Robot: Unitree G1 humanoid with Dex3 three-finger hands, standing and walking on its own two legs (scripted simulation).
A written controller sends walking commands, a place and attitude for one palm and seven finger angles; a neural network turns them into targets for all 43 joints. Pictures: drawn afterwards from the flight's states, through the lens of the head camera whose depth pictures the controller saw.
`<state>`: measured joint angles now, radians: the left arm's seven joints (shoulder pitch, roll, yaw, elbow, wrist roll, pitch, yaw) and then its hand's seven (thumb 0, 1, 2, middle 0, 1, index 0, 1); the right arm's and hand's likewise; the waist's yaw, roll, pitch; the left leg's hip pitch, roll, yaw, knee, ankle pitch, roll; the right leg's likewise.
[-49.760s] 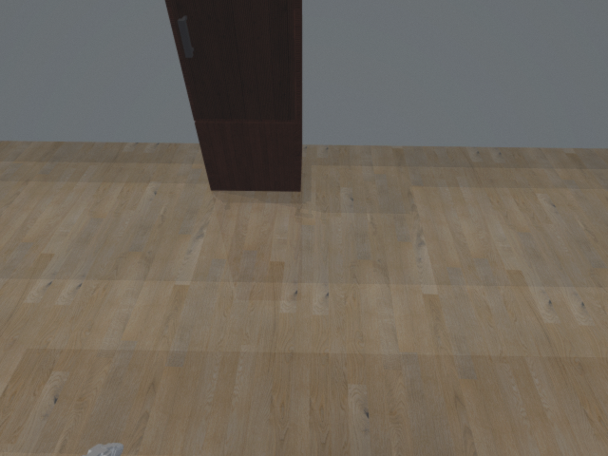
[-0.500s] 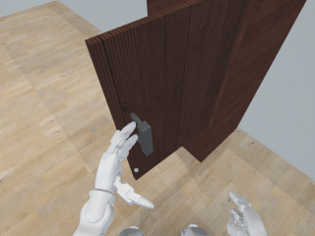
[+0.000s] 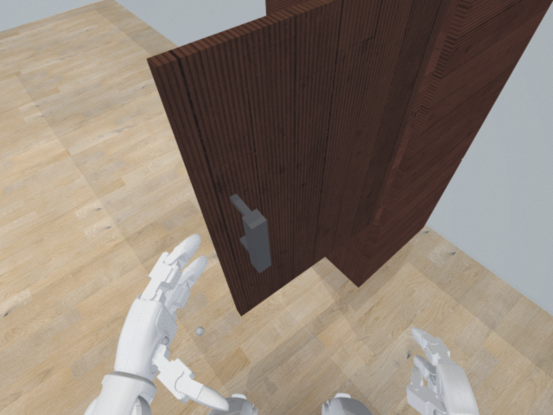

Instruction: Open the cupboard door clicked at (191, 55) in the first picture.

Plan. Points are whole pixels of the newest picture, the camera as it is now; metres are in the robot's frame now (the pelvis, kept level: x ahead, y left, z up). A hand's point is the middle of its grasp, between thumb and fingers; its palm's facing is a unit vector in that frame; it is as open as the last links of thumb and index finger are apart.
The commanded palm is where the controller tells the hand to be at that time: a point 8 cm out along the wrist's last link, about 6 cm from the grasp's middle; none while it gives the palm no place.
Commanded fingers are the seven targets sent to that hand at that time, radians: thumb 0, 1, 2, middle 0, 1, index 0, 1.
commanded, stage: draw the hand back to the body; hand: left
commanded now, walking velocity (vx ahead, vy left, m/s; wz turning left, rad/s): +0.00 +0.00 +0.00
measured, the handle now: (249, 233) +0.35 +0.06 +0.07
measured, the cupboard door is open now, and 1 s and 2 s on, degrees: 86 86 86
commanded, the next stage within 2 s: step back with the hand held close in 1.58 s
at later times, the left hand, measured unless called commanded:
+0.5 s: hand (120, 324) +0.20 +0.17 +0.13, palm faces -0.07 -0.99 -0.09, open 16.2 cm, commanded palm +0.18 +0.23 +0.15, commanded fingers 0.00 -0.29 0.39 -0.16 -0.30 -0.16 -0.30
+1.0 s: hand out of the picture +0.22 +0.26 +0.20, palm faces +0.33 -0.86 -0.40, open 11.5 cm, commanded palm +0.17 +0.31 +0.22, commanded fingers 0.00 0.58 0.76 -0.19 -0.30 -0.19 -0.30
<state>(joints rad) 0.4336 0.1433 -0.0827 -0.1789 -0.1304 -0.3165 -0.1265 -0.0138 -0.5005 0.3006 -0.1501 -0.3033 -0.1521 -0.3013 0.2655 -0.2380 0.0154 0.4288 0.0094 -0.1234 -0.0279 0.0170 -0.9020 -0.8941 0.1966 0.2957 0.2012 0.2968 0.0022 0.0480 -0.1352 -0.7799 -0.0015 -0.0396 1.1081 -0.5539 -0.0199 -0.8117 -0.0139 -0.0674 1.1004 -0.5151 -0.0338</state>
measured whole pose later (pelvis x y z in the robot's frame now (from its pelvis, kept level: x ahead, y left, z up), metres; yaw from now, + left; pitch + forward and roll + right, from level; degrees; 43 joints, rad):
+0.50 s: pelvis +0.00 +0.02 +0.03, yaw +0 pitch +7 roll -1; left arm 0.52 0.25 0.08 -0.34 -0.23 -0.16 -0.19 -0.01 -0.48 0.31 -0.15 -0.30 -0.15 -0.30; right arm 0.29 -0.24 0.05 0.44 0.04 -0.16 -0.07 0.02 -0.90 -0.89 0.20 0.30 0.20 0.30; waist 0.01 0.06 -0.12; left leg -0.57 0.00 -0.03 0.96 -0.51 0.00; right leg -0.59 -0.01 -0.06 0.92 -0.45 -0.01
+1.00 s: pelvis +0.02 +0.03 +0.07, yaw -2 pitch -2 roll -1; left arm 0.51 0.32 0.21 -0.40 -0.02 -0.07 0.13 0.00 0.25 0.62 -0.18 -0.30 -0.18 -0.30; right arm 0.24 -0.22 0.06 0.60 0.00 -0.16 -0.09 0.02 -0.90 -0.89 0.20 0.30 0.20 0.30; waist 0.05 0.06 -0.01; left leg -0.17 -0.01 0.01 0.55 -0.35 0.03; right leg -0.20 -0.02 -0.02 0.52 -0.29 0.02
